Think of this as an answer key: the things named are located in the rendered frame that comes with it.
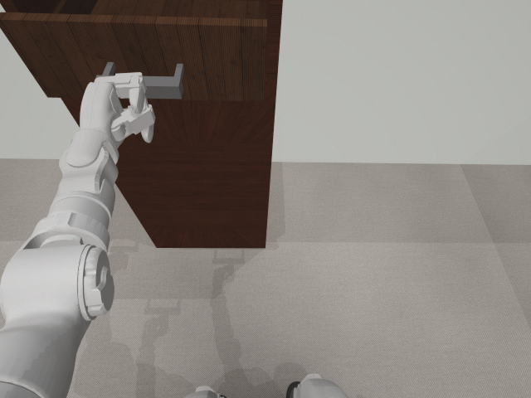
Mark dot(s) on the robot left forearm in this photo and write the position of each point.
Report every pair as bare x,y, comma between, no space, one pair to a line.
81,211

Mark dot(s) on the handle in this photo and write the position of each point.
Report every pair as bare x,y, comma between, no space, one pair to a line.
158,87

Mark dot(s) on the cabinet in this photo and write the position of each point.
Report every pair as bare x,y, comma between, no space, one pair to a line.
204,180

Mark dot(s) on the left robot hand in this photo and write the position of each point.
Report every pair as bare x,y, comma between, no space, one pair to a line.
101,109

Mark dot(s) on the robot shin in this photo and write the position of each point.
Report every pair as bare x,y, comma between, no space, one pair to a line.
311,376
204,388

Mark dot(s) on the drawer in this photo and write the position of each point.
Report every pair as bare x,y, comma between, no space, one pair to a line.
221,44

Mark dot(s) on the left robot upper arm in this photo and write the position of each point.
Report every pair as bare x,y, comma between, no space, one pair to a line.
50,296

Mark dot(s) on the robot right shin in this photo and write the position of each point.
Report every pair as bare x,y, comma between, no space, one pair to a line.
311,376

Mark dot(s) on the robot left shin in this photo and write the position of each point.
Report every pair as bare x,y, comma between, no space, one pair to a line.
204,388

